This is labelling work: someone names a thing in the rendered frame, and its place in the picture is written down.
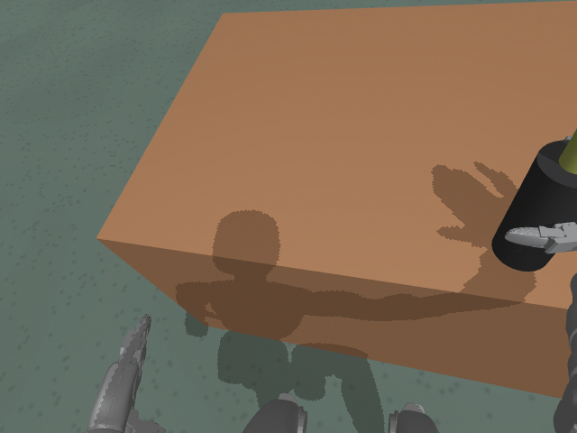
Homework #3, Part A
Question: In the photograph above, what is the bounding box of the bottle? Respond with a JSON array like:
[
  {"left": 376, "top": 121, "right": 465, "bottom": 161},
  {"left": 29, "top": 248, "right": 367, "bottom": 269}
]
[{"left": 491, "top": 129, "right": 577, "bottom": 272}]

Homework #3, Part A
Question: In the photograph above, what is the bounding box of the left robot hand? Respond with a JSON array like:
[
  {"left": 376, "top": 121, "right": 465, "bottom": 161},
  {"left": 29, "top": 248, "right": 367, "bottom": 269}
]
[{"left": 87, "top": 314, "right": 166, "bottom": 433}]

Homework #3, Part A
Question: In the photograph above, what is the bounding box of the right robot hand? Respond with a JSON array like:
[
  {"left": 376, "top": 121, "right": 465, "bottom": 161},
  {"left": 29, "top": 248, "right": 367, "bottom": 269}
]
[{"left": 505, "top": 136, "right": 577, "bottom": 253}]

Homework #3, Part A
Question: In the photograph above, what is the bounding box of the right robot arm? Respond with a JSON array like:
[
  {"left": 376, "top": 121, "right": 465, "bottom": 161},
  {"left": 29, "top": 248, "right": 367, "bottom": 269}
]
[{"left": 554, "top": 273, "right": 577, "bottom": 433}]

